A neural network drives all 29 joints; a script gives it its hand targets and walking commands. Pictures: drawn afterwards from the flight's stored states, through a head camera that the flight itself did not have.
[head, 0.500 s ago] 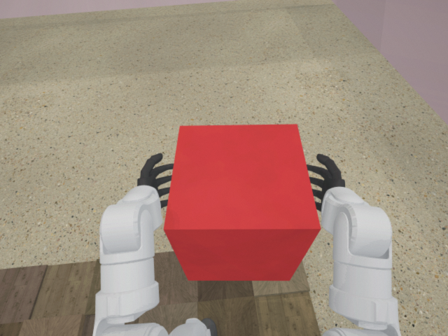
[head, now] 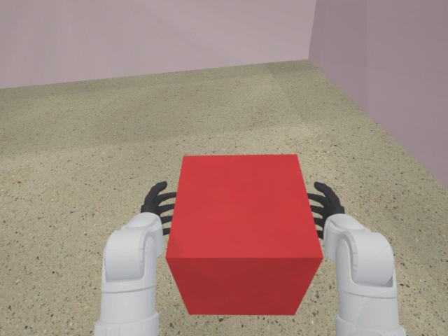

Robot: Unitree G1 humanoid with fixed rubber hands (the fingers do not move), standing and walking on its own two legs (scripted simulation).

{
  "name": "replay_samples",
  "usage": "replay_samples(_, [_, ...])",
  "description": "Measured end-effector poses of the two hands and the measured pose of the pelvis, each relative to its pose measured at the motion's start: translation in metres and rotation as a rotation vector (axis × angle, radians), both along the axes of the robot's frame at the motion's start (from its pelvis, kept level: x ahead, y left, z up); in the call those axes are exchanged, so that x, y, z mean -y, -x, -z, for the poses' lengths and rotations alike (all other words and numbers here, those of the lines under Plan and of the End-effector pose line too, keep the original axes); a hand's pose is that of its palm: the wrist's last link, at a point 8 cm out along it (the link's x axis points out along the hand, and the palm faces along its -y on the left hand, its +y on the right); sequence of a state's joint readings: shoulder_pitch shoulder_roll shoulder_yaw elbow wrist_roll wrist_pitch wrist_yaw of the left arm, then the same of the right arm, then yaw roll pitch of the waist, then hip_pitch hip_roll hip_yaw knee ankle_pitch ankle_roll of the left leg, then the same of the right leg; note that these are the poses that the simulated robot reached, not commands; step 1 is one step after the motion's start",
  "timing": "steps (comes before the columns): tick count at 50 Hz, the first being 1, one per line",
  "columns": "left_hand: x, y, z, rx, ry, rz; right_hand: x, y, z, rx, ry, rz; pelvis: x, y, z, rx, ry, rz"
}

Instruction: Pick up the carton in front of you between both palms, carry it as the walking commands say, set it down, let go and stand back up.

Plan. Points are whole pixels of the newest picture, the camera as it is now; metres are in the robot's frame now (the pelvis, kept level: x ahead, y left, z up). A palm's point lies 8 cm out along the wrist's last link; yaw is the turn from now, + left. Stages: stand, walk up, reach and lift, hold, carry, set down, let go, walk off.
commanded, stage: carry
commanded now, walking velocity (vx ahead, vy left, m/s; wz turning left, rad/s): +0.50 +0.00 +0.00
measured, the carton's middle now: (240, 238) +0.31 +0.00 +0.04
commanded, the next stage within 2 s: none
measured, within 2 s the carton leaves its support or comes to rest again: neither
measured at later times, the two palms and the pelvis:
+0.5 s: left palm (165, 120) +0.65 +0.19 +0.10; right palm (273, 110) +0.66 -0.10 +0.12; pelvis +0.28 +0.03 -0.03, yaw -1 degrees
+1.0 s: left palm (179, 94) +0.93 +0.20 +0.05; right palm (259, 89) +0.95 -0.09 +0.05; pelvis +0.62 +0.04 -0.05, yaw +2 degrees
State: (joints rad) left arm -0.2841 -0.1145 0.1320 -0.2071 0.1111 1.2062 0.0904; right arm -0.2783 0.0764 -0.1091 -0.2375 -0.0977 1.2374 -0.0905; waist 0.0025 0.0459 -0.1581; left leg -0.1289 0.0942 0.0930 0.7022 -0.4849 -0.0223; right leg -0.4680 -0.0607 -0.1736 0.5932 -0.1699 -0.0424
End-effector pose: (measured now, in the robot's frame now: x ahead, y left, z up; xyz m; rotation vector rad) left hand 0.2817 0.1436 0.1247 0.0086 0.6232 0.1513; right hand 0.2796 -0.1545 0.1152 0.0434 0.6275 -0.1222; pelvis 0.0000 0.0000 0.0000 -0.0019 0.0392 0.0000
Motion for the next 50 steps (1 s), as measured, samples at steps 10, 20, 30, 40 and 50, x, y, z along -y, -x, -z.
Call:
replay_samples(10, [-0.003,-0.131,-0.011,-0.110,-0.039,-0.028,-0.003,-0.155,-0.018,-0.104,0.046,-0.091,0.016,-0.084,-0.020,-0.035,-0.008,-0.014])
replay_samples(20, [-0.031,-0.288,-0.012,-0.089,-0.007,-0.014,-0.031,-0.308,-0.029,-0.084,0.054,-0.057,-0.010,-0.210,-0.005,-0.049,0.039,-0.006])
replay_samples(30, [-0.057,-0.417,0.066,-0.186,0.070,0.018,-0.056,-0.412,0.045,-0.183,0.052,0.039,-0.049,-0.340,0.028,-0.046,0.051,0.009])
replay_samples(40, [-0.053,-0.509,0.094,-0.121,0.138,-0.035,-0.052,-0.497,0.076,-0.116,-0.024,0.122,-0.057,-0.474,0.030,-0.062,0.040,-0.007])
replay_samples(50, [-0.061,-0.650,0.075,-0.048,0.014,-0.050,-0.061,-0.669,0.069,-0.047,0.018,-0.050,-0.044,-0.618,0.048,-0.008,0.015,-0.031])
